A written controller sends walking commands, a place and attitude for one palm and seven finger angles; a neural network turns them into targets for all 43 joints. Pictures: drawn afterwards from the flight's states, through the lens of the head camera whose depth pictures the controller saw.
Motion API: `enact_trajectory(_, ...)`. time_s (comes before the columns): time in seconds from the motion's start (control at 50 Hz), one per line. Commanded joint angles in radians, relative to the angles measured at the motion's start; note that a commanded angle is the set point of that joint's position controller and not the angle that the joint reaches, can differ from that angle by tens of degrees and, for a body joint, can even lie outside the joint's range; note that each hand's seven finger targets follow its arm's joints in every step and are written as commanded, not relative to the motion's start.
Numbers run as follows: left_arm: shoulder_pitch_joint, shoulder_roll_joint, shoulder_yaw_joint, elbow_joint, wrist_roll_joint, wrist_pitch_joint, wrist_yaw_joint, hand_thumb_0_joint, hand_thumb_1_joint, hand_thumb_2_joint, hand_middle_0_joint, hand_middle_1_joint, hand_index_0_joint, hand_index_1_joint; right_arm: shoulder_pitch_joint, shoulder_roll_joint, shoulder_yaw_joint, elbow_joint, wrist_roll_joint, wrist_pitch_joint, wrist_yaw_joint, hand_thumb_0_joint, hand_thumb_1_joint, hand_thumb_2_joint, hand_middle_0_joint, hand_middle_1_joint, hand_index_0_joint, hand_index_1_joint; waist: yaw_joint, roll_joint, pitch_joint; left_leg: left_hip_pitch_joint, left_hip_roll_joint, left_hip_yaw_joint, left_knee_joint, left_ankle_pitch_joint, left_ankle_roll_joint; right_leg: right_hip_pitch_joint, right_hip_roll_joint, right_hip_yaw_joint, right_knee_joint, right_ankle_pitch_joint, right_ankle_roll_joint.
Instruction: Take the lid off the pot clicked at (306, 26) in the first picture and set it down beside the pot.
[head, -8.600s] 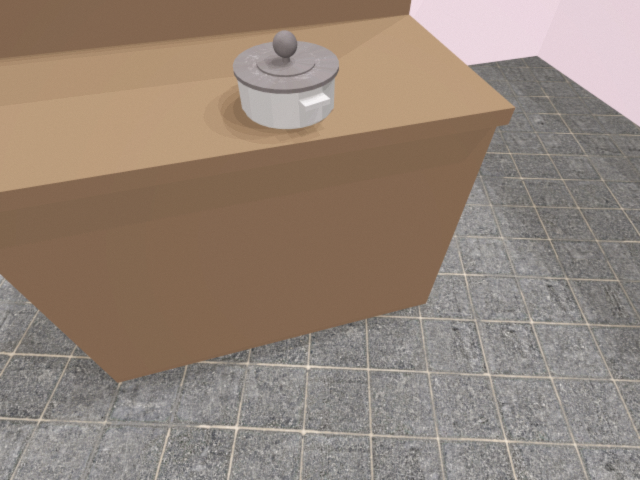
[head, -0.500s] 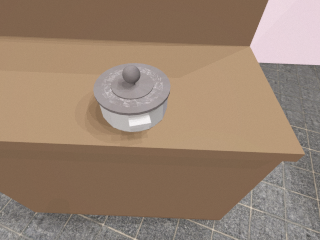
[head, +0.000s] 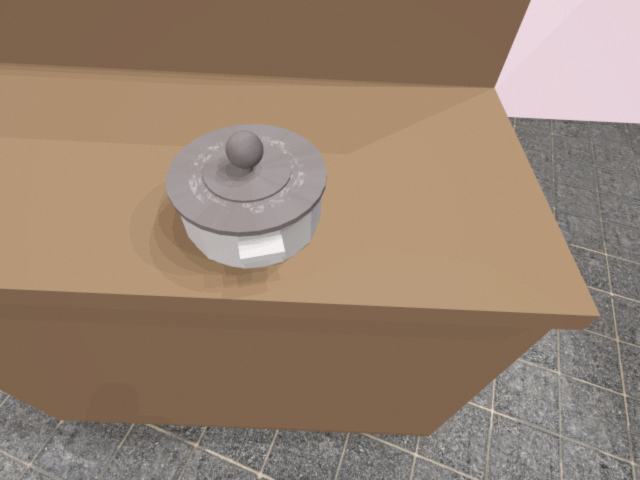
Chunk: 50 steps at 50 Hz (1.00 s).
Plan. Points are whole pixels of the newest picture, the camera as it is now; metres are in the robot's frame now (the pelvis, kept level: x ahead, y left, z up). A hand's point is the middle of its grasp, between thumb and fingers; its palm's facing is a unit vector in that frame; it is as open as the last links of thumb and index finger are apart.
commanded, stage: look again from close up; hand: left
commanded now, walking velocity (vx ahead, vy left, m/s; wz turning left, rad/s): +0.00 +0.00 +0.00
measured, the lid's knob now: (244, 149) +0.45 +0.13 +0.17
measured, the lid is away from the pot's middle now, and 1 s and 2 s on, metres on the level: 0.00 0.00 0.00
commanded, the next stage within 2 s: lift the closed hand beside the body in 0.10 s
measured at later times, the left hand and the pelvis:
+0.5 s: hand (161, 473) +0.13 +0.19 -0.03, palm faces +0.19 -0.94 -0.28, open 5.6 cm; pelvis -0.02 -0.01 +0.01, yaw +1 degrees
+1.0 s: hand (60, 470) +0.12 +0.24 +0.08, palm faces +0.30 -0.85 -0.43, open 3.1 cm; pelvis -0.02 +0.00 +0.01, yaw +1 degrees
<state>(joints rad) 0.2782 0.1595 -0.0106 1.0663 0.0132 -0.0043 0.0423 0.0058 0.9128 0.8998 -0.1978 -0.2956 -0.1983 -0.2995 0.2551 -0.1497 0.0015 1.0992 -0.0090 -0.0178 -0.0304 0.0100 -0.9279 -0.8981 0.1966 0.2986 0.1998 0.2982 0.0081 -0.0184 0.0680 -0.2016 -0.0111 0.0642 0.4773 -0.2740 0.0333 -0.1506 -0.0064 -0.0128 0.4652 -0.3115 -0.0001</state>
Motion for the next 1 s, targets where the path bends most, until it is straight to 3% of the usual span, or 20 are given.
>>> enact_trajectory(0.0,0.091,0.093,0.017,-0.02,-0.004,-0.012,0.009,0.0,0.9,0.9,-0.2,-0.3,-0.2,-0.3,0.065,-0.081,-0.017,-0.024,0.005,-0.013,-0.006,0.0,-0.9,-0.9,0.2,0.3,0.2,0.3,0.001,0.023,-0.019,0.048,0.114,-0.11,-0.064,0.271,0.006,-0.033,-0.106,0.08,-0.075,0.26,-0.044)
enact_trajectory(0.16,0.089,0.087,0.017,-0.016,-0.004,-0.011,0.009,0.0,0.9,0.9,-0.2,-0.3,-0.2,-0.3,0.082,-0.072,-0.014,-0.012,0.006,-0.014,-0.007,0.0,-0.9,-0.9,0.2,0.3,0.2,0.3,-0.002,0.02,-0.018,0.055,0.116,-0.115,-0.079,0.284,0.007,-0.026,-0.104,0.074,-0.08,0.245,-0.042)
enact_trajectory(0.18,0.07,0.159,0.005,-0.039,-0.014,-0.048,0.018,0.0,0.9,0.9,-0.2,-0.3,-0.2,-0.3,0.107,-0.085,-0.005,-0.058,-0.022,-0.028,0.002,0.0,-0.9,-0.9,0.2,0.3,0.2,0.3,-0.027,0.129,-0.124,0.128,0.045,-0.145,-0.07,0.514,0.02,0.049,-0.047,0.063,0.015,0.421,-0.068)
enact_trajectory(0.2,-0.481,0.363,0.12,-1.085,-0.153,-0.155,0.067,0.0,0.9,0.9,-0.244,-0.348,-0.244,-0.348,-0.167,-0.29,-0.031,-0.331,0.042,-0.168,0.016,0.0,-0.9,-0.9,0.2,0.3,0.2,0.3,0.033,0.189,-0.34,0.162,-0.023,-0.133,-0.056,0.474,0.001,0.0,-0.015,0.017,-0.057,0.293,-0.028)
enact_trajectory(0.22,-0.119,0.213,-0.027,-1.167,-0.135,-0.09,0.098,0.0,0.9,0.9,-0.288,-0.396,-0.288,-0.396,-0.046,-0.215,-0.02,-0.371,0.055,-0.262,-0.013,0.0,-0.9,-0.9,0.2,0.3,0.2,0.3,-0.017,0.275,-0.431,0.308,0.019,-0.081,-0.067,0.61,-0.044,0.06,0.008,-0.002,-0.046,0.375,-0.057)
enact_trajectory(0.26,0.206,-0.018,-0.076,-0.956,-0.07,0.03,0.126,0.0,0.9,0.9,-0.376,-0.492,-0.376,-0.492,-0.09,-0.189,-0.02,-0.303,0.047,-0.28,0.008,0.0,-0.9,-0.9,0.2,0.3,0.2,0.3,0.005,0.127,-0.223,0.241,0.024,-0.117,-0.097,0.716,-0.037,0.025,0.009,-0.072,-0.077,0.333,-0.038)
enact_trajectory(0.28,0.317,-0.066,-0.1,-0.807,-0.028,0.049,0.125,0.0,0.9,0.9,-0.42,-0.54,-0.42,-0.54,-0.109,-0.189,-0.035,-0.309,0.04,-0.274,0.029,0.0,-0.9,-0.9,0.2,0.3,0.2,0.3,-0.004,0.013,-0.114,0.176,0.027,-0.118,-0.09,0.7,-0.019,-0.014,0.01,-0.089,-0.105,0.363,-0.029)
enact_trajectory(0.32,0.337,0.031,0.019,-0.76,0.007,0.028,0.105,0.0,0.9,0.9,-0.508,-0.636,-0.508,-0.636,-0.11,-0.206,-0.081,-0.343,0.02,-0.213,0.064,0.0,-0.9,-0.9,0.2,0.3,0.2,0.3,0.013,-0.122,-0.025,0.074,0.026,-0.117,-0.088,0.573,-0.013,-0.068,0.008,-0.09,-0.105,0.369,-0.018)
enact_trajectory(0.38,0.523,0.171,0.176,-1.026,-0.016,-0.034,0.08,0.0,0.9,0.9,-0.64,-0.78,-0.64,-0.78,-0.176,-0.19,-0.094,-0.479,0.022,-0.165,0.061,0.0,-0.9,-0.9,0.2,0.3,0.2,0.3,0.074,-0.043,-0.124,0.079,0.015,-0.066,-0.11,0.413,-0.018,0.03,-0.006,-0.054,-0.131,0.327,-0.025)
enact_trajectory(0.44,0.408,0.142,0.14,-1.115,-0.028,-0.062,0.054,0.0,0.9,0.9,-0.772,-0.924,-0.772,-0.924,-0.199,-0.181,-0.075,-0.573,0.023,-0.126,0.046,0.0,-0.9,-0.9,0.2,0.3,0.2,0.3,0.028,-0.054,-0.024,0.051,0.0,-0.044,-0.113,0.239,-0.008,-0.061,0.001,-0.034,-0.169,0.221,-0.013)
enact_trajectory(0.48,0.329,0.187,0.181,-1.185,-0.033,-0.086,0.05,0.0,0.9,0.9,-0.86,-1.02,-0.86,-1.02,-0.192,-0.189,-0.074,-0.604,0.021,-0.103,0.032,0.0,-0.9,-0.9,0.2,0.3,0.2,0.3,0.009,-0.041,-0.018,0.078,-0.005,-0.031,-0.097,0.169,-0.002,-0.105,0.0,-0.021,-0.212,0.148,-0.008)
enact_trajectory(0.54,0.272,0.196,0.164,-1.372,-0.044,-0.115,0.044,0.0,0.9,0.9,-0.992,-1.164,-0.992,-1.164,-0.194,-0.182,-0.054,-0.655,0.008,-0.104,0.014,0.0,-0.9,-0.9,0.2,0.3,0.2,0.3,0.015,0.061,-0.103,0.149,-0.012,-0.02,-0.096,0.162,0.006,-0.079,-0.001,-0.001,-0.23,0.126,-0.005)
enact_trajectory(0.64,0.304,0.193,0.18,-1.418,-0.052,-0.113,0.043,0.0,0.9,0.9,-1.212,-1.404,-1.212,-1.404,-0.195,-0.186,-0.048,-0.671,0.001,-0.098,-0.011,0.0,-0.9,-0.9,0.2,0.3,0.2,0.3,0.019,0.019,-0.074,0.172,-0.008,-0.025,-0.106,0.161,0.013,-0.074,0.003,-0.004,-0.259,0.133,-0.003)
enact_trajectory(0.68,0.308,0.266,0.247,-1.481,-0.046,-0.117,0.05,0.0,0.9,0.9,-1.3,-1.5,-1.3,-1.5,-0.21,-0.193,-0.044,-0.672,-0.004,-0.1,-0.012,0.0,-0.9,-0.9,0.2,0.3,0.2,0.3,0.032,0.072,-0.113,0.198,-0.012,-0.024,-0.107,0.187,0.01,-0.055,0.006,-0.003,-0.263,0.156,-0.004)
enact_trajectory(0.74,0.366,0.214,0.222,-1.507,-0.049,-0.116,0.043,0.0,0.9,0.9,-1.3,-1.5,-1.3,-1.5,-0.208,-0.177,-0.042,-0.668,-0.005,-0.105,-0.017,0.0,-0.9,-0.9,0.2,0.3,0.2,0.3,0.039,0.028,-0.078,0.174,-0.003,-0.033,-0.12,0.227,0.012,-0.023,0.007,-0.017,-0.242,0.214,-0.006)
enact_trajectory(0.78,0.382,0.293,0.304,-1.546,-0.044,-0.116,0.051,0.0,0.9,0.9,-1.3,-1.5,-1.3,-1.5,-0.227,-0.19,-0.044,-0.664,-0.006,-0.105,-0.014,0.0,-0.9,-0.9,0.2,0.3,0.2,0.3,0.055,0.051,-0.105,0.189,-0.004,-0.034,-0.119,0.247,0.007,-0.014,0.015,-0.011,-0.253,0.223,-0.007)
enact_trajectory(0.84,0.429,0.247,0.272,-1.612,-0.043,-0.124,0.049,0.0,0.9,0.9,-1.3,-1.5,-1.3,-1.5,-0.225,-0.17,-0.041,-0.666,-0.003,-0.121,-0.019,0.0,-0.9,-0.9,0.2,0.3,0.2,0.3,0.058,0.048,-0.102,0.172,0.007,-0.042,-0.12,0.284,0.008,0.006,0.014,-0.025,-0.222,0.256,-0.009)
enact_trajectory(0.88,0.455,0.311,0.346,-1.622,-0.038,-0.122,0.055,0.0,0.9,0.9,-1.3,-1.5,-1.3,-1.5,-0.243,-0.183,-0.044,-0.656,-0.005,-0.124,-0.014,0.0,-0.9,-0.9,0.2,0.3,0.2,0.3,0.071,0.049,-0.114,0.173,0.009,-0.046,-0.116,0.295,0.003,0.005,0.022,-0.023,-0.227,0.255,-0.01)
enact_trajectory(0.94,0.488,0.219,0.265,-1.648,-0.035,-0.134,0.043,0.0,0.9,0.9,-1.3,-1.5,-1.3,-1.5,-0.23,-0.167,-0.046,-0.653,0.0,-0.14,-0.011,0.0,-0.9,-0.9,0.2,0.3,0.2,0.3,0.062,0.023,-0.086,0.159,0.021,-0.053,-0.118,0.296,0.007,-0.007,0.018,-0.039,-0.206,0.241,-0.009)
enact_trajectory(0.98,0.519,0.278,0.335,-1.629,-0.033,-0.134,0.046,0.0,0.9,0.9,-1.3,-1.5,-1.3,-1.5,-0.245,-0.179,-0.055,-0.644,-0.002,-0.139,-0.008,0.0,-0.9,-0.9,0.2,0.3,0.2,0.3,0.075,0.009,-0.104,0.163,0.02,-0.048,-0.117,0.286,0.004,-0.011,0.026,-0.035,-0.218,0.23,-0.007)
